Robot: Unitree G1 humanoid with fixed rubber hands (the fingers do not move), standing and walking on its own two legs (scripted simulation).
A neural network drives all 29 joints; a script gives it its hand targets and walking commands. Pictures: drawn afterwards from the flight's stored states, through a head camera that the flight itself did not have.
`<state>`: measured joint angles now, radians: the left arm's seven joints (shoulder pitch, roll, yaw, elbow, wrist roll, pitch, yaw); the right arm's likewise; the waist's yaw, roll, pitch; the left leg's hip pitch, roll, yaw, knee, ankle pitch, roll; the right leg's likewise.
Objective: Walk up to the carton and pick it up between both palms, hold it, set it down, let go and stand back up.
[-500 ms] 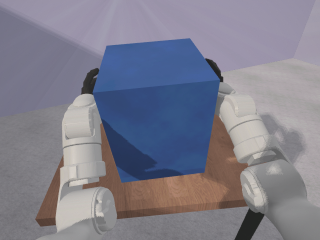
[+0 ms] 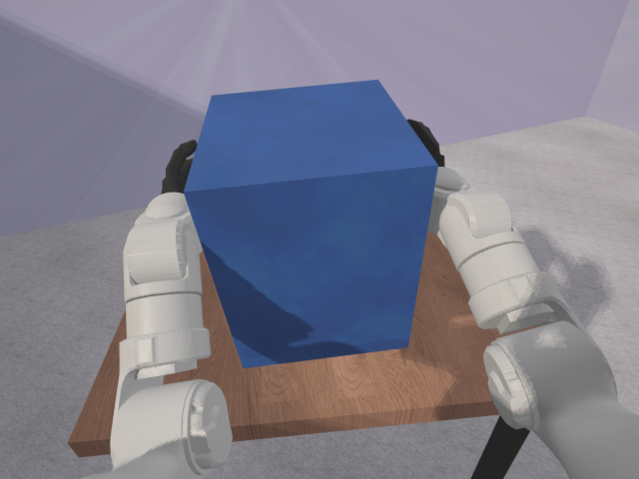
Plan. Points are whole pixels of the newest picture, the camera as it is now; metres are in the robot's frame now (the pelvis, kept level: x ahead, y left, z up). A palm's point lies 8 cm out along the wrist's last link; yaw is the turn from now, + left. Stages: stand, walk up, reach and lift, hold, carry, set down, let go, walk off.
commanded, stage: hold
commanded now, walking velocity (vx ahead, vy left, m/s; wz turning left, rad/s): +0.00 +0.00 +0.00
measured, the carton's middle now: (311, 223) +0.35 -0.01 +0.23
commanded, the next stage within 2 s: set down in 1.72 s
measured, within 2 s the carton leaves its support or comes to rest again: neither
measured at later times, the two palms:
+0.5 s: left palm (180, 199) +0.37 +0.14 +0.26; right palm (425, 176) +0.37 -0.15 +0.27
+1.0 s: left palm (177, 203) +0.36 +0.15 +0.26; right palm (426, 177) +0.37 -0.15 +0.27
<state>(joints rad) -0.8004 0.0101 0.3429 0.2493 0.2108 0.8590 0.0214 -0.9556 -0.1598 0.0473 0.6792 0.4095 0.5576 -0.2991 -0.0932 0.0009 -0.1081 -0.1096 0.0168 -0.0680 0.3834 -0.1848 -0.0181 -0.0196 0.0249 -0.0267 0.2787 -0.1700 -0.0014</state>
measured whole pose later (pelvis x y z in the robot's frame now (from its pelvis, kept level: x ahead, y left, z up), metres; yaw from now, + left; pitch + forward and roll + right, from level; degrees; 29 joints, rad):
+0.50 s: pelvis +0.00 +0.00 +0.00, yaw +0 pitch -4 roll -1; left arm -0.84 0.02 0.34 0.30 0.21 0.86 0.02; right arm -0.99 -0.17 0.04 0.73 0.40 0.56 -0.29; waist -0.08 0.00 -0.12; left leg -0.13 0.01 -0.06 0.38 -0.18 -0.02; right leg -0.04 0.03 -0.01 0.28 -0.16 0.00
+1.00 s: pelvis +0.00 +0.00 +0.00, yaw +0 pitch -5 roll -1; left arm -0.83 0.01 0.36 0.27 0.22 0.87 0.02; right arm -0.98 -0.15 0.02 0.71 0.40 0.58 -0.30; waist -0.08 0.00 -0.12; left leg -0.11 0.01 -0.07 0.38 -0.18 -0.02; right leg -0.03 0.03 -0.01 0.29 -0.17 0.00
